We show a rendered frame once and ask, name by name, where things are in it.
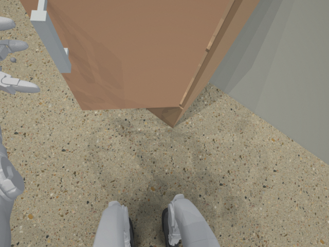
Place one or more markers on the robot left hand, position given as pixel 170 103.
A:
pixel 7 82

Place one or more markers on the robot left upper arm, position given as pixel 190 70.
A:
pixel 11 186

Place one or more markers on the cupboard door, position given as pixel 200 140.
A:
pixel 130 54

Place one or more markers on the robot right foot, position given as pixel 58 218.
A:
pixel 165 227

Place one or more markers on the handle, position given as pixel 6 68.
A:
pixel 47 33

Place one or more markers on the right robot thigh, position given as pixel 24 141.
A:
pixel 194 230

